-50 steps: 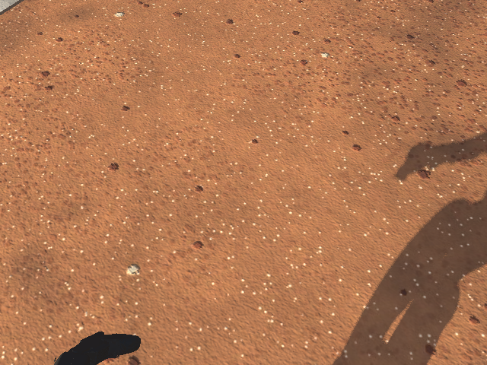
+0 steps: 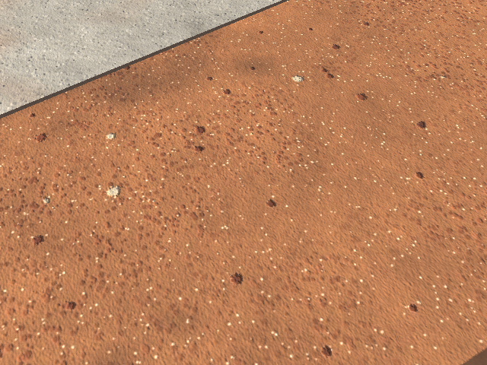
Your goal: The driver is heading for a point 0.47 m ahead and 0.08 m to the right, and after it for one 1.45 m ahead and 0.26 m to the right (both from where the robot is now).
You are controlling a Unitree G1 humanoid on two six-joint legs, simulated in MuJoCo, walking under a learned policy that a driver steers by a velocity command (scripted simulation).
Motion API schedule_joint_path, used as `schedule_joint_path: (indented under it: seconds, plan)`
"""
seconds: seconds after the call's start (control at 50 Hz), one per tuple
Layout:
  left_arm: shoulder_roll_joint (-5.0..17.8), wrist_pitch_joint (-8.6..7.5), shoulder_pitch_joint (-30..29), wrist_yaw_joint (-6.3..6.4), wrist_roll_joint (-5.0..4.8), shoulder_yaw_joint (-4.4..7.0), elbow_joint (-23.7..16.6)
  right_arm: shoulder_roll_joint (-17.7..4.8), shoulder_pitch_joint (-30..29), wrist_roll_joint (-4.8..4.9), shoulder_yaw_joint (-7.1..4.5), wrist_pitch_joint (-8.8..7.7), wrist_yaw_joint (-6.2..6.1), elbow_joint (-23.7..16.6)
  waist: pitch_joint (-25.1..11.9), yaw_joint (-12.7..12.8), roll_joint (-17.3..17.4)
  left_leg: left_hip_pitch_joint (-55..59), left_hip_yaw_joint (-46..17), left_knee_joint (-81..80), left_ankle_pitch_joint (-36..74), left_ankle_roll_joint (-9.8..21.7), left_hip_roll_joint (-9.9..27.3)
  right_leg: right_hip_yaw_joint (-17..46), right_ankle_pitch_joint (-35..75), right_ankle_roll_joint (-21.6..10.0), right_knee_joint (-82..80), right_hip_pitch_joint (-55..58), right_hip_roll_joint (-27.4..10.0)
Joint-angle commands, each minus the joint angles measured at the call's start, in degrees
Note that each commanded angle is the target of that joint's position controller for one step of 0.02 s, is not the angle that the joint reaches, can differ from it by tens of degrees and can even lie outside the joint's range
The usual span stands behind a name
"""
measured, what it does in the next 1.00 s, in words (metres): walks ahead, turning right: right foot, then left foot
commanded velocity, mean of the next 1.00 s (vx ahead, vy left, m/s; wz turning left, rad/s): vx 0.10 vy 0.00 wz -0.37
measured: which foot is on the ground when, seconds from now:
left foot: down 0.00-0.08, up 0.10-0.64, down 0.66-1.00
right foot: up 0.00-0.04, down 0.06-0.66, up 0.68-1.00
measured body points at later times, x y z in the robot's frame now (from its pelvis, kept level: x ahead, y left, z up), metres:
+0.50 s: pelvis +0.15 -0.02 +0.01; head +0.18 -0.04 +0.46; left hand +0.28 +0.25 -0.11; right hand +0.22 -0.31 -0.11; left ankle +0.25 +0.13 -0.68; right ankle +0.17 -0.08 -0.73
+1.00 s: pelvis +0.19 +0.02 +0.01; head +0.21 +0.03 +0.46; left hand +0.38 +0.23 -0.13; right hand +0.17 -0.25 -0.11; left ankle +0.23 +0.10 -0.73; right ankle +0.10 -0.08 -0.72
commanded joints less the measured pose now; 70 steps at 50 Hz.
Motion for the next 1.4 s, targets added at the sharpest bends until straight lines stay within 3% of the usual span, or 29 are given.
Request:
schedule_joint_path:
  seconds: [0.02, 0.06, 0.08, 0.1, 0.12, 0.16, 0.18, 0.26, 0.38, 0.52, 0.62, 0.64, 0.66, 0.68, 0.7, 0.74, 0.8, 0.94, 1.0, 1.04, 1.08, 1.1, 1.16, 1.26, 1.32, 1.34, 1.36, 1.38, 1.4]
  plan:
    - [5.1, -1.71, 2.4, 0.56, 0.35, 1.3, -2.3, -8.6, 0.4, -0.26, -1.43, -0.44, -1.31, -1.0, -0.9, 3.2, 6.6, -1.2, 0.9, 15.2, 69.5, 0.5, 16.5, -3.4, -4.5, -2.9, -2.6, 8.5, 6.0]
    - [8.0, -2.95, 17.5, 1.35, 1.42, 2.61, 2.0, -10.2, -2.6, 0.79, -1.62, -0.4, -1.62, -2.0, -8.5, 10.3, 5.5, -9.5, 3.2, 38.5, 58.1, -1.6, 13.7, 0.6, 7.4, -6.1, -10.6, 27.1, 4.3]
    - [15.0, -2.95, 21.9, 1.82, 1.92, 4.39, 2.2, -7.0, -0.6, 1.49, -0.83, -0.96, -1.59, -4.9, -15.9, 9.3, -5.9, -25.2, 6.7, 61.5, 18.2, -3.9, 6.4, 18.4, 38.8, -12.4, -4.0, 43.6, -12.3]
    - [15.7, -2.35, 20.7, 1.5, -0.67, 4.71, 1.8, -6.1, 3.7, 2.53, -0.94, -0.65, -1.27, -5.2, -25.0, 6.0, -10.8, -38.8, -0.1, 75.5, -15.5, -5.3, -1.5, 37.7, 60.6, -22.1, -6.7, 54.0, -21.9]
    - [13.9, -1.83, 16.6, 1.33, -2.69, 4.79, 0.7, -7.7, 1.2, 0.69, -0.94, -0.04, -1.14, -4.7, -21.6, 5.6, -0.9, -40.1, -5.1, 75.6, -9.1, -5.2, 4.1, 30.5, 54.0, -20.6, -8.3, 47.6, -19.0]
    - [7.8, -0.69, 9.7, 1.8, -2.25, 3.1, -0.4, -7.1, -4.8, 0.08, -0.76, 0.3, -0.59, -6.3, -7.2, 3.5, 3.6, -41.7, -4.0, 68.7, -5.1, -5.9, 7.7, 22.3, 38.6, -16.3, -14.4, 31.6, -12.8]
    - [6.9, -0.32, 9.1, 2.18, -2.37, 2.81, -0.3, -6.9, -5.5, -0.6, -0.76, 1.38, -0.4, -7.0, -4.7, 2.3, 3.5, -40.1, -3.9, 64.7, -4.5, -6.6, 8.8, 20.0, 35.1, -14.7, -16.2, 26.4, -10.3]
    - [10.3, -0.3, 9.4, 1.93, -1.14, 3.69, -0.2, -4.9, -3.6, -0.56, -0.36, 4.44, -0.45, -7.7, -6.7, 0.5, 0.6, -35.2, -2.2, 57.0, -1.8, -8.6, 8.1, 16.4, 33.7, -12.9, -17.2, 18.8, -6.3]
    - [11.2, 1.59, 11.4, 2.58, -1.09, 4.43, -1.2, -6.4, -12.0, -0.24, -0.92, 5.91, -1.03, -10.7, -6.2, 3.7, -2.6, -40.8, -3.6, 48.1, 2.6, -9.9, 8.8, 22.7, 9.1, -9.1, -18.4, 21.2, -4.4]
    - [11.8, 2.98, 12.9, 2.99, -0.26, 5.2, -2.0, -6.7, -16.6, 1.02, -0.53, 5.19, -1.68, -13.0, -4.9, 5.8, -4.6, -39.4, -5.4, 37.4, -2.8, -8.6, 6.0, 30.8, 7.1, -9.4, -15.1, 26.2, -4.9]
    - [11.1, 3.53, 8.9, 2.89, -0.81, 4.79, -2.6, -6.8, -9.8, 1.78, -0.16, 3.88, -2.12, -11.8, -6.1, 2.2, -4.9, -24.2, -4.0, 18.5, 0.4, -5.8, 4.4, 31.9, 16.0, -6.0, -10.2, 24.2, -3.0]
    - [10.3, 3.58, 8.0, 3.13, -1.38, 4.4, -2.9, -7.3, -8.1, 1.16, -0.27, 3.43, -2.39, -11.4, -5.7, 1.2, -3.3, -18.1, -5.6, 9.8, 6.7, -4.9, 6.5, 30.7, 8.6, -3.3, -8.2, 20.5, -0.8]
    - [6.6, 3.4, 10.8, 3.17, -1.51, 3.35, -3.2, -10.7, -10.2, 0.07, -0.69, 3.21, -2.85, -12.3, -5.9, 3.9, 6.9, -13.8, -16.9, 4.2, 9.2, -2.0, 17.6, 23.9, -9.2, 0.0, 0.1, 15.5, 4.4]
    - [6.6, 3.41, 13.4, 3.65, -1.63, 3.31, -3.7, -15.2, -14.4, -0.06, -1.29, 3.72, -2.44, -14.2, -4.0, 5.9, 15.2, -14.0, -29.8, 4.6, 26.6, 4.9, 28.8, 13.4, -30.2, 2.0, 7.3, 6.7, 14.0]
    - [10.9, 3.75, 13.3, 3.87, -0.05, 4.25, -2.3, -12.8, -10.8, 0.37, -1.18, 4.01, -1.94, -12.9, -5.9, 4.0, 10.7, -17.1, -28.7, 7.6, 33.3, 10.1, 30.1, 12.3, -33.1, 2.7, 18.1, 9.7, 10.6]
    - [10.1, 4.14, 12.2, 3.5, -0.47, 4.31, -0.7, -7.7, -14.1, 0.81, 0.29, 3.85, -1.39, -12.9, -2.6, 5.7, 6.5, -19.6, -18.0, 8.6, 33.1, 6.9, 22.2, 13.3, -26.6, 3.8, 22.6, 10.7, 9.0]
    - [8.7, 4.77, 11.3, 2.77, -0.69, 3.56, 0.5, -7.7, -13.2, 0.54, 0.54, 3.58, -1.62, -12.0, -3.9, 4.9, 10.6, -15.7, -11.2, 10.5, 41.1, 4.3, 17.2, 11.9, -23.1, 5.7, 21.6, 11.1, 9.5]
    - [6.3, 5.32, 6.7, 3.73, -1.92, 1.49, 3.0, -9.2, -8.9, 0.32, 0.16, 3.98, -1.0, -7.7, -4.5, 1.8, 12.6, -12.4, -12.9, 12.0, 35.7, 4.5, 16.9, 5.9, -22.3, 5.5, -2.1, 19.7, 6.0]
    - [5.8, 4.04, 10.2, 4.23, -0.72, 0.86, 6.2, -10.0, -8.1, 0.55, -0.48, 4.81, -0.63, -5.9, -4.0, 3.4, 10.4, -19.2, -14.6, 9.9, 3.4, 2.1, 14.7, 3.6, -13.9, 2.6, -16.7, 30.4, 6.2]
    - [9.5, 2.65, 12.3, 4.38, 0.62, 1.29, 7.2, -7.6, -10.7, 0.7, -0.12, 4.79, -0.02, -7.1, -1.4, 4.9, 2.9, -33.1, -12.5, 13.8, -14.9, -0.1, 11.0, 14.3, -25.5, -2.5, -16.2, 36.6, -1.5]
    - [13.1, 1.86, 16.0, 3.69, -0.25, 2.56, 9.3, -6.8, -17.7, 0.14, 0.0, 4.07, 0.56, -9.9, 6.9, 7.9, -9.8, -42.0, 0.7, 29.7, -8.8, -2.0, 3.5, 33.0, -41.3, -10.4, -28.3, 30.6, -13.4]
    - [11.5, 1.18, 15.6, 3.56, 0.27, 2.35, 9.6, -7.8, -19.1, -0.12, -0.48, 3.53, 0.63, -10.4, 9.8, 8.1, -9.3, -44.8, -0.2, 35.7, -8.5, -2.1, 5.8, 35.3, -38.4, -12.1, -30.2, 29.5, -15.9]
    - [9.7, -0.38, 13.4, 3.51, -0.37, 2.13, 9.7, -7.9, -15.6, -0.3, -1.09, 2.13, 2.02, -9.2, 7.3, 5.1, -6.4, -45.8, -1.0, 38.9, -5.0, -2.8, 8.8, 27.3, -25.2, -10.6, -29.6, 33.9, -12.0]
    - [9.9, -1.79, 14.2, 2.94, -0.5, 2.48, 11.4, -5.5, -17.6, 0.3, -0.73, 2.1, 3.11, -10.2, 4.8, 4.7, -6.9, -31.2, 3.1, 27.6, 0.2, -3.5, 7.6, 17.9, -13.6, -8.0, -26.7, 26.7, -8.8]
    - [9.7, -1.82, 13.7, 2.99, -0.46, 2.38, 11.9, -6.5, -6.6, 0.14, -1.71, 1.86, 1.86, -5.8, 2.1, -0.3, -2.1, -12.1, 4.8, 19.1, 5.9, -2.7, 4.0, 12.6, -1.8, -4.7, -16.0, 18.8, -6.5]
    - [8.1, -2.11, 14.1, 3.05, -0.29, 1.79, 12.0, -8.6, -0.6, -0.29, -2.54, 1.21, 1.08, -3.9, -1.6, -3.0, 2.5, -4.8, -0.1, 16.2, 4.9, -1.6, 7.5, 7.9, 2.2, -2.6, -4.4, 16.8, -3.3]
    - [3.9, -2.32, 14.9, 2.97, -0.99, 0.5, 9.5, -16.0, 6.2, -0.57, -4.05, 0.93, 0.46, -3.1, -6.7, -4.2, 16.8, 2.2, -23.4, 8.5, 2.8, 4.1, 22.5, 1.0, -11.2, 1.2, 13.7, 6.9, 3.9]
    - [7.2, -1.84, 14.8, 3.25, 0.17, 1.49, 9.5, -16.6, 7.5, 0.91, -4.05, 1.51, 0.91, -1.5, -6.2, -2.9, 16.7, -1.1, -36.6, 4.2, 13.0, 8.8, 28.5, 3.2, -30.3, 1.3, 23.1, 3.0, 6.0]
    - [7.2, -1.18, 14.3, 3.27, 0.54, 1.63, 9.8, -13.6, 1.4, 1.55, -3.2, 1.65, 1.29, -2.8, -1.9, 1.1, 9.2, -6.5, -31.7, 6.1, 16.1, 9.7, 27.5, 5.5, -28.4, 0.6, 28.5, 2.4, 2.2]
